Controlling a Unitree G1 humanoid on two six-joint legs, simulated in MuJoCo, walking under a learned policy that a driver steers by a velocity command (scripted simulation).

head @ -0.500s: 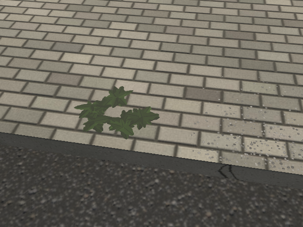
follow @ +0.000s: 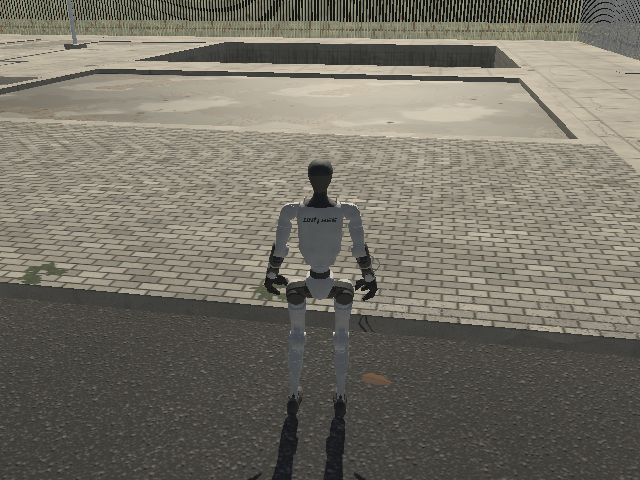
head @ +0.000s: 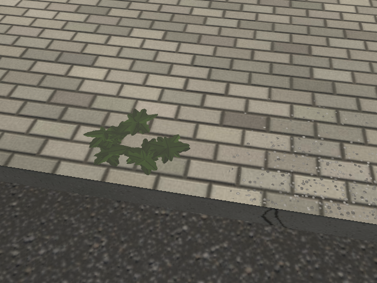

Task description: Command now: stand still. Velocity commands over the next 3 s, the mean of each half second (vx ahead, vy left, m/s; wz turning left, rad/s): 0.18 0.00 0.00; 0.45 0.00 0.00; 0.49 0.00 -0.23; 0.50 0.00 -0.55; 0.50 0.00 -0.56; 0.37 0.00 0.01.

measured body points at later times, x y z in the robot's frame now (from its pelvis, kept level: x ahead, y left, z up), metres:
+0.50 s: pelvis +0.07 +0.02 +0.01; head +0.07 +0.04 +0.46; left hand +0.15 +0.30 -0.12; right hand +0.09 -0.25 -0.12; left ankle +0.03 +0.12 -0.73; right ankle +0.01 -0.10 -0.67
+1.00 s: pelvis +0.32 -0.04 +0.00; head +0.36 -0.04 +0.45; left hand +0.46 +0.23 -0.11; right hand +0.38 -0.32 -0.13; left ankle +0.22 +0.11 -0.64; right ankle +0.39 -0.12 -0.73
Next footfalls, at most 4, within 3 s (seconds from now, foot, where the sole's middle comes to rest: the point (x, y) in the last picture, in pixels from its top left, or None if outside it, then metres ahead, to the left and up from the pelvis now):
0.86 right None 0.43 -0.12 -0.77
1.34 left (176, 247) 0.65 0.08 -0.77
1.86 right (254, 173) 0.90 -0.23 -0.65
2.38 left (262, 107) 1.28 -0.31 -0.65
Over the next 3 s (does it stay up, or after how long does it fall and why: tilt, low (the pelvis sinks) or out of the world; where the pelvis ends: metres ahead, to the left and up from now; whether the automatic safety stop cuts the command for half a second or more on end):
stays up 1.26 -0.50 0.12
